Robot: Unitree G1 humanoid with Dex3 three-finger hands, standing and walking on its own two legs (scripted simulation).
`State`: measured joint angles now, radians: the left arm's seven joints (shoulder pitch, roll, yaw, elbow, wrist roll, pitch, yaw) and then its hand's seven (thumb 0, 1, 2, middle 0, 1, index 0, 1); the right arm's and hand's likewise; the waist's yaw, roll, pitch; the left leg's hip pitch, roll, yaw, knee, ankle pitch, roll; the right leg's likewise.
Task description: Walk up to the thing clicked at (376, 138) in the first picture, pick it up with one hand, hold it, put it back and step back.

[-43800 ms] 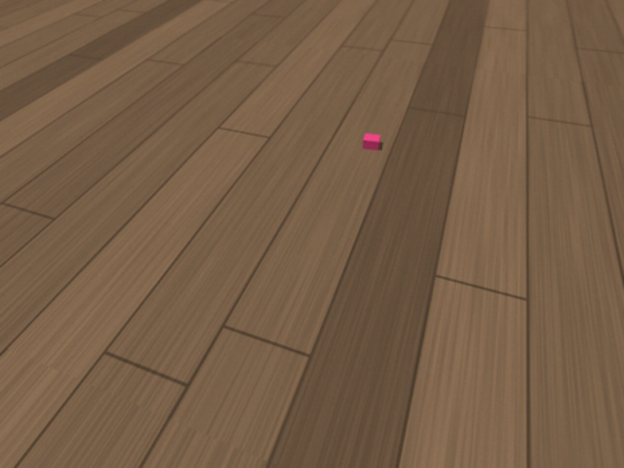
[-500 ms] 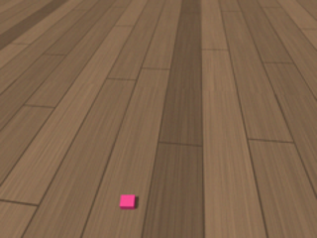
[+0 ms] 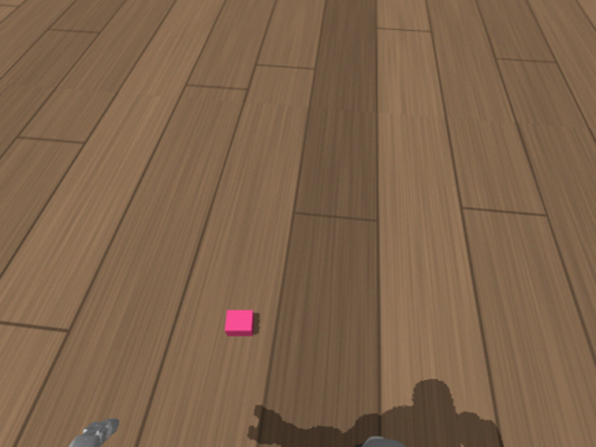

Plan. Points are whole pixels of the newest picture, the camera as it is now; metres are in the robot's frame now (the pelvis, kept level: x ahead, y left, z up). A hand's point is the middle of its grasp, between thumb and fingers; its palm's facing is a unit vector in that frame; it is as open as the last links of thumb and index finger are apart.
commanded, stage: step back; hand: left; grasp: from above
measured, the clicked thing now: (240, 323) +0.54 +0.20 -0.73
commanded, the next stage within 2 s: none
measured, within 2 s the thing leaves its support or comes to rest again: neither
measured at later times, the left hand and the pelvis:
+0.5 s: hand out of the picture +0.03 +0.28 -0.15, palm faces -0.12 -0.91 -0.40, open 7.4 cm; pelvis -0.10 +0.02 -0.01, yaw -6 degrees
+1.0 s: hand out of the picture -0.10 +0.28 -0.15, palm faces -0.03 -0.94 -0.34, open 7.4 cm; pelvis -0.24 +0.03 +0.00, yaw -1 degrees
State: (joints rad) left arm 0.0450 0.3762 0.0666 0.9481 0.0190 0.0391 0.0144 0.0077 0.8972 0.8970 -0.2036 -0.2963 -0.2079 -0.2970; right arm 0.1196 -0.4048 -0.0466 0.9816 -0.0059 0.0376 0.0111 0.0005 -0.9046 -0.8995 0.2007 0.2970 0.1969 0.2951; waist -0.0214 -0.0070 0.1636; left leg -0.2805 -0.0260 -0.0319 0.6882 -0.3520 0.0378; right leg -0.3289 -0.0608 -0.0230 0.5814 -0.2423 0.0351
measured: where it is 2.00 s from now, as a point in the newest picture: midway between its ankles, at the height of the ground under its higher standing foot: outside the picture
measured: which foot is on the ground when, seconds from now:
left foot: down 0.00-0.56, up 0.58-0.88, down 0.90-1.00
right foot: down 0.00-0.02, up 0.04-0.50, down 0.52-0.94, up 0.96-1.00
